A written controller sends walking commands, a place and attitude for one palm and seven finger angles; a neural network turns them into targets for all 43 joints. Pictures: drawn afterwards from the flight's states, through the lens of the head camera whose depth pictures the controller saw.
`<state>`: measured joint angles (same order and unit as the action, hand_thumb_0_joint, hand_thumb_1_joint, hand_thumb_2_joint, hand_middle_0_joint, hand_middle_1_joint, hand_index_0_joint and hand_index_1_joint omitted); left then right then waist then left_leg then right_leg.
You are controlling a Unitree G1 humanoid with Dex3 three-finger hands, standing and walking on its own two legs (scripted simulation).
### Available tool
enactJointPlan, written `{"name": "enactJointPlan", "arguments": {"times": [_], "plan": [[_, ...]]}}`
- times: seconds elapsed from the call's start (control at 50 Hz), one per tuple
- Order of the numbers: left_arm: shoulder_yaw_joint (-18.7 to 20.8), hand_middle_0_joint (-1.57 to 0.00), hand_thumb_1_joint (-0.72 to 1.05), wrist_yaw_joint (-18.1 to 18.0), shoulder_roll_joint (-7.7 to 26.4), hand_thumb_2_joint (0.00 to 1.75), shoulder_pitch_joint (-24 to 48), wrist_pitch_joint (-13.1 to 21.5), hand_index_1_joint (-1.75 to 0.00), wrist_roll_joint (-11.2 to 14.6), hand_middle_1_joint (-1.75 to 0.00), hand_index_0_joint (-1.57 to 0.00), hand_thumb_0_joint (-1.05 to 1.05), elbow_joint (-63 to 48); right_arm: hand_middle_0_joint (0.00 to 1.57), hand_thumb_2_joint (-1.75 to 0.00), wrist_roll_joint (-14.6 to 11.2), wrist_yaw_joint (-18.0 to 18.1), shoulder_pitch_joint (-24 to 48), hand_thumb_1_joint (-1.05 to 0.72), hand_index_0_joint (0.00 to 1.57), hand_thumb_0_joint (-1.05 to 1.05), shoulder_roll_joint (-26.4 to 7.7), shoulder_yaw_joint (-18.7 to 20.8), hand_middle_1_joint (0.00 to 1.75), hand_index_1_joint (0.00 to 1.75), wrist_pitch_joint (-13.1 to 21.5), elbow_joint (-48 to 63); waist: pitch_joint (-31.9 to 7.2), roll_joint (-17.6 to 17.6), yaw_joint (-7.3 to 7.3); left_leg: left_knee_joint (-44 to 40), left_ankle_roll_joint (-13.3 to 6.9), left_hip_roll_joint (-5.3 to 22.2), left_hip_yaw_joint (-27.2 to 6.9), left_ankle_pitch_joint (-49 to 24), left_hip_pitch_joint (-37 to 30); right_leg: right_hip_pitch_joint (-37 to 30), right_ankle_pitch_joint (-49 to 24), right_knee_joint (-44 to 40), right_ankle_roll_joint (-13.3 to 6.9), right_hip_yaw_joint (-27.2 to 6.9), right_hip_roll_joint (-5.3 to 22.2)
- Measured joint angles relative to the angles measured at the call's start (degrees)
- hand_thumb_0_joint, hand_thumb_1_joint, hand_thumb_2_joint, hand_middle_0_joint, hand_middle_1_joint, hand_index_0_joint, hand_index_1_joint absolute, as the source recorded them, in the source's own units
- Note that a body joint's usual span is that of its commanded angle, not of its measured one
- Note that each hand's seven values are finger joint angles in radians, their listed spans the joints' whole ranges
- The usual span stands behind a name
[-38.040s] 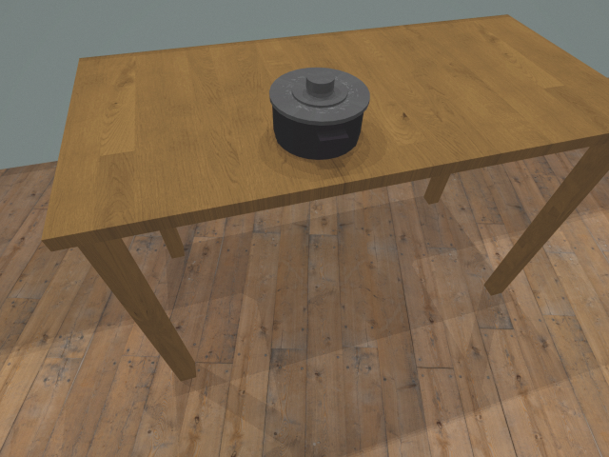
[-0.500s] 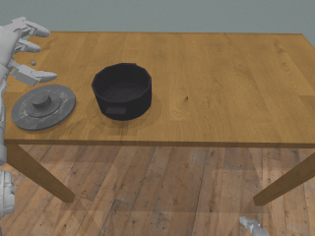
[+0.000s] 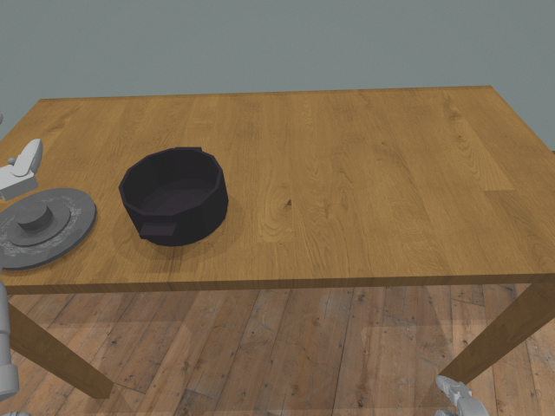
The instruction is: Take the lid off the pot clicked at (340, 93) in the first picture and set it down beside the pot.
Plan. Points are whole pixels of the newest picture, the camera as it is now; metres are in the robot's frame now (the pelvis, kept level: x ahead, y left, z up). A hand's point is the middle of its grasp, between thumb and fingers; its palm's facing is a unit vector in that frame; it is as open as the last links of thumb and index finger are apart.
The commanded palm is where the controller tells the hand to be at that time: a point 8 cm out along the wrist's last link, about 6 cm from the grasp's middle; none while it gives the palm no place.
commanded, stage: draw the hand back to the body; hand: left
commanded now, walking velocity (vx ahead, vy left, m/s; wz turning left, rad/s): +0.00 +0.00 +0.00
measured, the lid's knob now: (33, 216) +0.40 +0.47 +0.05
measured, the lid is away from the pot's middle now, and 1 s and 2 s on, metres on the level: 0.25 0.25 0.25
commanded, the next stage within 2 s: step back with the hand held close in 1.16 s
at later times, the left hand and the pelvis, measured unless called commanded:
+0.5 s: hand (3, 222) +0.24 +0.29 +0.23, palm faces +0.54 -0.80 -0.25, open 7.5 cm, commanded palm +0.18 +0.32 +0.24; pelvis -0.02 +0.00 +0.00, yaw +0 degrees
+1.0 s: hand out of the picture +0.16 +0.27 +0.22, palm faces +0.42 -0.85 -0.31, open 7.4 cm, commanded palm +0.10 +0.31 +0.23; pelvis -0.03 +0.03 +0.00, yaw +0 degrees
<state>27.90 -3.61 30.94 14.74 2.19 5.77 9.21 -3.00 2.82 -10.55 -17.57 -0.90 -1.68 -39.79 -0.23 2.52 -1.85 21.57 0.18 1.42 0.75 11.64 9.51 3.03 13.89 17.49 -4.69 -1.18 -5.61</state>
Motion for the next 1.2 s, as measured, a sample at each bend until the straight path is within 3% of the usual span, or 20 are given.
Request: {"name": "enactJointPlan", "arguments": {"times": [0.22, 0.48, 1.04, 1.2], "plan": [[-0.2, -0.27, 0.60, 0.1, -2.9, 0.84, -7.0, 0.2, -0.46, 1.3, -0.46, -0.26, 0.01, -7.9, 0.20, -0.90, 0.5, 0.4, 4.0, -0.90, 0.20, 0.01, 1.7, -0.3, 0.30, 0.30, 1.4, 1.5, 0.3, 0.3, -0.98, 0.4, 0.2, 0.6, -0.3, 0.0, -0.7, -0.5, 0.3, 0.9, -0.8, 0.3, -0.6], [-1.4, -0.22, 0.85, 0.2, -6.3, 0.89, -15.6, 1.5, -0.33, 2.7, -0.33, -0.22, 0.01, -18.5, 0.20, -0.90, 1.3, 0.5, 3.6, -0.90, 0.20, 0.01, 3.6, -1.1, 0.30, 0.30, 2.9, 0.7, 1.1, 0.6, -2.01, -0.5, 0.5, 0.4, -0.4, -1.0, -2.3, -2.2, -0.8, -0.1, -0.5, 0.4, -0.4], [-6.7, -0.21, 0.89, 1.3, -10.0, 0.90, -37.9, 5.7, -0.30, 2.6, -0.30, -0.21, 0.02, -41.0, 0.20, -0.90, 3.6, 0.1, 3.1, -0.90, 0.20, 0.01, 5.0, -1.1, 0.30, 0.30, 6.1, 0.8, 2.6, 0.2, -2.64, -1.1, -1.6, -1.4, 0.1, -2.4, -4.2, -5.1, -3.1, -2.8, 2.0, 0.1, 1.5], [-6.5, -0.21, 0.89, 0.8, -9.9, 0.90, -37.5, 5.4, -0.30, 2.2, -0.30, -0.21, 0.01, -41.7, 0.20, -0.90, 3.8, 0.3, 3.4, -0.90, 0.20, 0.01, 5.6, -1.7, 0.30, 0.30, 6.2, 0.6, 3.3, -0.1, -3.33, -0.9, -2.0, -1.9, -0.3, -2.7, -4.1, -5.3, -3.3, -2.9, 2.4, 0.6, 2.0]]}}
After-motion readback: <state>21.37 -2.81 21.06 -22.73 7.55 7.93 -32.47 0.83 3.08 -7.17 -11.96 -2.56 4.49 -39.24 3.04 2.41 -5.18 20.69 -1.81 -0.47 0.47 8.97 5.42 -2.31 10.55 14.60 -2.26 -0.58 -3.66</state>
